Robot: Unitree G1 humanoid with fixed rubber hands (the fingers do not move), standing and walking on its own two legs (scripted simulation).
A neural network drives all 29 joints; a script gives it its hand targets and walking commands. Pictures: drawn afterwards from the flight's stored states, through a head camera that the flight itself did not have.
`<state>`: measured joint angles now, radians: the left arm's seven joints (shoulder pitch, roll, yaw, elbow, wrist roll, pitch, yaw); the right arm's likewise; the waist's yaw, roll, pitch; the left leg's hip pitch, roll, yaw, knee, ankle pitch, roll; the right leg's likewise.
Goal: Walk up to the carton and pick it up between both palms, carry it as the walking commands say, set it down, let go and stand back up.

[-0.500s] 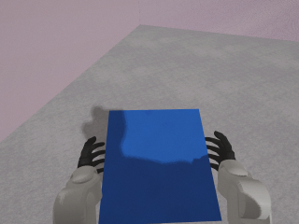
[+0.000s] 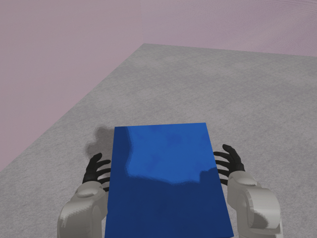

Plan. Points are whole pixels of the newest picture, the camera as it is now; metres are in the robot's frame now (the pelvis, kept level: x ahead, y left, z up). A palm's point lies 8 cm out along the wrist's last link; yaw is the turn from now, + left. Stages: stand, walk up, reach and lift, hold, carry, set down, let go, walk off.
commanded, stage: carry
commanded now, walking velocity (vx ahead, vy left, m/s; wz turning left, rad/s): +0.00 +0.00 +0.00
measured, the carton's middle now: (163, 186) +0.28 +0.01 +0.02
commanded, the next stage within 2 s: none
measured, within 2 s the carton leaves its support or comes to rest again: neither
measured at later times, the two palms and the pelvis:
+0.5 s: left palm (102, 187) +0.27 +0.16 +0.05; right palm (228, 180) +0.28 -0.15 +0.06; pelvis +0.00 +0.01 +0.00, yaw -1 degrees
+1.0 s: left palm (96, 200) +0.25 +0.17 +0.02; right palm (224, 193) +0.26 -0.14 +0.02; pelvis -0.01 +0.01 +0.00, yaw -1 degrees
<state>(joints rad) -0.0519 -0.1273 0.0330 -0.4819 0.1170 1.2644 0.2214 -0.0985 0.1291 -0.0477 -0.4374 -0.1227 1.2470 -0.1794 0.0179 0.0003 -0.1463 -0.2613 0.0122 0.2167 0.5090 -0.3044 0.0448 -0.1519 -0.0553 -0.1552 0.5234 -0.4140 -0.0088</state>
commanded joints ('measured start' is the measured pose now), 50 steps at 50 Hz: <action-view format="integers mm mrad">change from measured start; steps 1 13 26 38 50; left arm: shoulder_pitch -447 -440 -424 -475 -491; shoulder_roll -914 -696 -698 -750 -775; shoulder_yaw -605 -337 -384 -459 -533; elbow -96 398 483 441 408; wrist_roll -398 -190 -136 -161 -198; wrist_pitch -20 -189 -459 -537 -609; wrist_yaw -277 -306 -335 -374 -410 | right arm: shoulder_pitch -394 -391 -364 -415 -423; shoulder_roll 953 716 727 790 825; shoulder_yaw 623 350 403 495 549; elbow -91 396 503 444 432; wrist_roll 380 168 129 164 185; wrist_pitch -13 -183 -441 -517 -602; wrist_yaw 219 247 290 325 354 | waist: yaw -3 2 6 2 4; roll -17 -34 -45 -69 8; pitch -172 -187 -213 -195 -153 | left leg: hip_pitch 115 96 178 152 179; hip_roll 151 154 144 146 170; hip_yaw -83 -97 -127 -125 -149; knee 15 -5 -1 12 -23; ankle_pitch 662 599 583 519 502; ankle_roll -1 7 16 22 25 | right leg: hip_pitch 71 84 40 44 24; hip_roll -133 -128 -119 -117 -120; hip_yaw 77 65 67 80 92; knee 1 -19 -10 -25 -65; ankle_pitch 902 781 679 659 468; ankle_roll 14 13 -5 -8 -5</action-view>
